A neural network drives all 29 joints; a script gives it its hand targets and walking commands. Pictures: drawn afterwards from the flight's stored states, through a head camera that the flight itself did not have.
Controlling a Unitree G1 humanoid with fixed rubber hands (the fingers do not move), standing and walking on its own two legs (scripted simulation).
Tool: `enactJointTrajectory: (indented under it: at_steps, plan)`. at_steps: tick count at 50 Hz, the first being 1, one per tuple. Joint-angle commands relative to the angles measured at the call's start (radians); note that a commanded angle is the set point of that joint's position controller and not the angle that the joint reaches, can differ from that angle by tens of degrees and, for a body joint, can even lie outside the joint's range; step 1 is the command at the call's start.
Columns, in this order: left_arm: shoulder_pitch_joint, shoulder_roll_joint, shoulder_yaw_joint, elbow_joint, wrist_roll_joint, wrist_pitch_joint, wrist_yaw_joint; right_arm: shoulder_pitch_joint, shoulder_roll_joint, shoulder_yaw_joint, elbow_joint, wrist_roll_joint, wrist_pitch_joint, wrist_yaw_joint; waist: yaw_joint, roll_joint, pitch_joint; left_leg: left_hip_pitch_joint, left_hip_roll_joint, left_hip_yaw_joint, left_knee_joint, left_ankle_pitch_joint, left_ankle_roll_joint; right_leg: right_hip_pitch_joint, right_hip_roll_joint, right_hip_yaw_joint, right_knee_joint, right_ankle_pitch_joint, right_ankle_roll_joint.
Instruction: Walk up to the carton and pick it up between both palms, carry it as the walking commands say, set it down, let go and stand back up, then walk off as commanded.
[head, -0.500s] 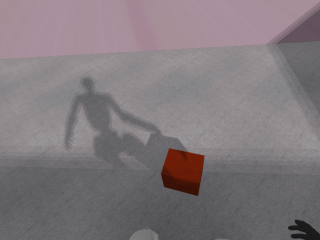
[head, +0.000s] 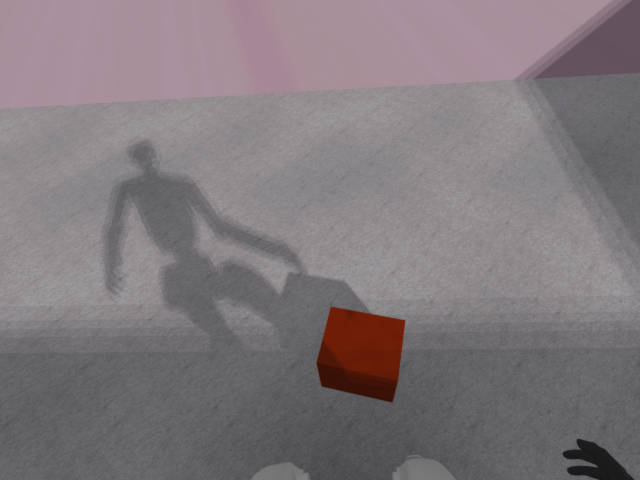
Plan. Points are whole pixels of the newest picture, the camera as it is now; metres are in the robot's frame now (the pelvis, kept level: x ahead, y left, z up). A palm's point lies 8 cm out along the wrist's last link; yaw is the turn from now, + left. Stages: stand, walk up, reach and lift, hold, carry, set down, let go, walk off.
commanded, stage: walk up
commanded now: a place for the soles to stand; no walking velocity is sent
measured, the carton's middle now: (361, 354) +0.53 -0.06 -0.64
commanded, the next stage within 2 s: none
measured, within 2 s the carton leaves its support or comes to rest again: neither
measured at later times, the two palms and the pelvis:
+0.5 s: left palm out of the picture +0.13 +0.40 -0.09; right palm out of the picture +0.13 -0.28 -0.08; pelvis +0.05 +0.06 +0.00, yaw -5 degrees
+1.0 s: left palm out of the picture +0.14 +0.40 -0.09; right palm out of the picture +0.09 -0.26 -0.09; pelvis +0.04 +0.07 +0.00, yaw -9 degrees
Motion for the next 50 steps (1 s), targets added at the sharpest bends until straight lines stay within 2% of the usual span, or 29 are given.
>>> enactJointTrajectory:
  at_steps: [1,4,7,9,10,11,12,13,15,20,21,23,24,25,26,27,28,29,32,35,36,37,38,39,41,43,47,48,50]
  plan:
    - [0.145,0.353,0.143,-0.052,0.019,-0.013,0.044,-0.123,-0.2,-0.108,-0.122,-0.052,0.009,0.003,0.066,-0.088,0.008,-0.396,0.069,-0.218,0.15,-0.041,-0.012,0.296,-0.301,0.648,-0.397,-0.051,-0.269]
    - [0.136,0.329,0.138,-0.071,0.021,-0.01,0.028,-0.054,-0.188,-0.103,-0.105,-0.055,0.01,0.003,0.05,-0.21,-0.083,-0.28,0.044,-0.151,0.067,-0.002,-0.018,0.267,-0.239,0.497,-0.325,0.093,-0.247]
    - [0.071,0.334,0.134,-0.087,0.036,0.005,0.021,-0.071,-0.195,-0.102,-0.104,-0.041,-0.003,-0.004,0.052,-0.244,-0.085,-0.161,0.036,-0.121,-0.047,-0.079,-0.03,0.173,-0.232,0.467,-0.282,0.104,-0.266]
    - [-0.037,0.298,0.115,-0.1,0.022,0.018,0.014,0.024,-0.191,-0.112,-0.067,-0.039,-0.026,-0.013,-0.045,-0.229,-0.077,0.111,0.041,-0.116,-0.276,0.078,-0.029,-0.047,-0.174,0.343,-0.152,0.131,-0.205]
    - [-0.067,0.24,0.091,-0.117,0.022,0.028,0.01,0.149,-0.224,-0.131,-0.026,-0.055,-0.035,-0.022,-0.114,-0.086,-0.096,0.323,0.022,-0.162,-0.429,0.025,-0.011,-0.218,-0.088,0.233,0.077,0.15,-0.138]
    - [-0.061,0.103,0.051,-0.136,0.007,0.028,0.009,0.175,-0.337,-0.152,-0.01,-0.084,-0.043,-0.033,-0.125,0.234,-0.085,0.392,0.263,-0.539,-0.684,-0.094,0.039,-0.436,0.092,0.072,0.375,-0.139,-0.056]
    - [-0.104,0.154,0.059,-0.125,0.011,0.041,0.029,0.058,-0.351,-0.137,-0.051,-0.052,-0.041,-0.035,-0.103,0.081,-0.002,0.233,0.39,-0.66,-0.809,-0.146,0.044,-0.418,0.078,0.102,0.397,-0.233,-0.03]
    - [-0.063,0.221,0.075,-0.105,0.008,0.042,0.029,0.002,-0.335,-0.139,-0.051,-0.046,-0.038,-0.036,-0.078,0.013,0.012,0.202,0.373,-0.64,-0.773,-0.12,0.066,-0.385,0.049,0.104,0.417,-0.176,-0.031]
    - [0.024,0.222,0.074,-0.054,-0.006,0.037,0.01,-0.058,-0.255,-0.115,-0.041,-0.048,-0.033,-0.048,-0.013,0.076,0.036,0.241,0.248,-0.388,-0.66,0.078,0.053,-0.338,0.011,0.061,0.377,-0.074,-0.017]
    - [-0.001,0.169,0.069,-0.074,-0.001,0.022,-0.004,0.047,-0.219,-0.106,-0.008,-0.03,-0.046,-0.05,-0.06,0.119,-0.085,0.45,0.265,-0.231,-0.444,0.837,0.127,-0.258,0.022,-0.001,0.236,-0.165,-0.014]
    - [0.005,0.171,0.067,-0.066,-0.003,0.019,0.0,0.057,-0.217,-0.111,-0.007,-0.027,-0.038,-0.048,-0.067,0.172,-0.121,0.482,0.272,-0.209,-0.41,0.885,0.119,-0.253,0.017,-0.042,0.19,-0.155,-0.018]
    - [-0.005,0.165,0.073,-0.061,-0.001,0.011,0.0,0.022,-0.218,-0.108,0.008,-0.022,-0.029,-0.051,-0.055,0.166,-0.111,0.389,0.275,-0.166,-0.354,0.877,0.136,-0.152,0.018,-0.092,0.084,-0.13,-0.033]
    - [0.047,0.171,0.084,-0.048,0.005,0.006,0.002,-0.017,-0.213,-0.104,-0.018,-0.02,-0.031,-0.048,-0.021,0.172,-0.122,0.297,0.264,-0.148,-0.326,0.877,0.133,-0.022,0.026,-0.1,0.006,-0.052,-0.043]
    - [0.098,0.175,0.091,-0.033,0.014,-0.002,0.004,-0.075,-0.199,-0.097,-0.028,-0.016,-0.022,-0.048,0.033,0.108,-0.146,0.195,0.224,-0.081,-0.206,0.84,0.113,0.134,0.049,-0.089,-0.132,0.13,-0.067]
    - [0.169,0.226,0.115,-0.029,0.026,-0.005,0.006,-0.094,-0.17,-0.089,-0.042,-0.011,-0.02,-0.051,0.073,-0.008,-0.184,0.059,0.172,-0.066,-0.022,0.741,0.063,0.272,-0.008,0.119,-0.185,0.272,-0.11]
    - [0.176,0.315,0.145,-0.045,0.04,-0.001,0.013,-0.116,-0.128,-0.066,-0.08,-0.008,-0.017,-0.047,0.102,-0.157,-0.166,-0.182,0.056,-0.05,0.125,0.396,0.011,0.368,-0.197,0.492,-0.249,0.423,-0.203]
    - [0.15,0.349,0.143,-0.05,0.029,0.005,0.011,-0.144,-0.149,-0.068,-0.085,-0.002,-0.002,-0.053,0.081,-0.157,-0.167,-0.204,-0.007,-0.151,0.141,-0.156,-0.006,0.295,-0.324,0.719,-0.298,0.526,-0.329]
    - [0.092,0.349,0.136,-0.058,0.03,0.006,0.011,-0.175,-0.153,-0.07,-0.072,-0.001,0.008,-0.054,0.076,-0.13,-0.134,-0.173,0.005,-0.181,0.161,-0.162,-0.008,0.215,-0.319,0.727,-0.323,0.384,-0.352]
    - [0.013,0.307,0.119,-0.065,0.03,0.02,0.017,-0.106,-0.178,-0.096,-0.023,-0.021,0.003,-0.046,0.024,-0.179,-0.042,-0.136,0.013,-0.153,0.017,-0.143,-0.002,0.123,-0.235,0.602,-0.291,0.276,-0.276]
    - [-0.042,0.293,0.108,-0.085,0.027,0.027,0.008,-0.049,-0.193,-0.1,0.003,-0.031,-0.016,-0.041,-0.015,-0.23,-0.074,0.082,0.013,-0.138,-0.215,0.024,0.005,0.009,-0.189,0.489,-0.194,0.28,-0.224]
    - [-0.068,0.243,0.087,-0.08,0.02,0.033,0.006,-0.027,-0.196,-0.102,0.008,-0.041,-0.025,-0.044,-0.042,-0.148,-0.06,0.182,0.025,-0.181,-0.345,0.044,0.019,-0.109,-0.106,0.398,-0.114,0.24,-0.169]
    - [-0.088,0.188,0.072,-0.095,0.011,0.042,0.003,0.009,-0.25,-0.117,0.022,-0.051,-0.029,-0.044,-0.06,0.047,-0.061,0.282,0.161,-0.389,-0.564,-0.021,0.046,-0.266,0.0,0.237,0.098,0.102,-0.097]
    - [-0.087,0.163,0.07,-0.088,0.008,0.047,0.011,-0.025,-0.28,-0.118,0.021,-0.034,-0.032,-0.043,-0.058,0.195,-0.001,0.239,0.351,-0.524,-0.742,-0.16,0.058,-0.344,0.108,0.031,0.238,-0.193,-0.053]
    - [-0.08,0.212,0.088,-0.073,0.018,0.058,0.017,-0.059,-0.297,-0.116,0.025,-0.036,-0.03,-0.037,-0.053,0.132,0.055,0.172,0.382,-0.563,-0.766,-0.156,0.073,-0.326,0.057,0.082,0.294,-0.209,-0.033]
    - [-0.033,0.224,0.093,-0.04,0.013,0.059,0.004,-0.111,-0.254,-0.102,0.022,-0.031,-0.028,-0.045,-0.018,0.096,0.071,0.133,0.294,-0.404,-0.732,-0.134,0.084,-0.249,0.034,0.067,0.336,-0.127,-0.032]
    - [0.019,0.218,0.097,-0.038,0.014,0.053,-0.011,-0.077,-0.234,-0.102,0.032,-0.029,-0.033,-0.05,-0.023,0.115,0.017,0.255,0.262,-0.303,-0.646,0.072,0.084,-0.246,0.028,0.026,0.306,-0.116,-0.016]
    - [-0.034,0.175,0.083,-0.057,0.014,0.032,-0.015,-0.038,-0.218,-0.097,0.024,-0.032,-0.036,-0.049,-0.052,0.118,-0.003,0.282,0.284,-0.253,-0.556,0.369,0.159,-0.205,0.018,-0.023,0.173,-0.188,-0.018]
    - [-0.019,0.172,0.08,-0.048,0.019,0.024,-0.016,-0.06,-0.238,-0.103,0.026,-0.037,-0.03,-0.044,-0.041,0.158,-0.059,0.265,0.278,-0.203,-0.508,0.372,0.171,-0.115,0.012,-0.053,0.103,-0.184,-0.028]
    - [0.095,0.159,0.092,-0.013,0.027,0.006,-0.015,-0.121,-0.215,-0.095,0.016,-0.03,-0.018,-0.035,0.028,0.12,-0.106,0.108,0.24,-0.126,-0.393,0.336,0.151,0.147,0.064,-0.083,-0.107,-0.03,-0.054]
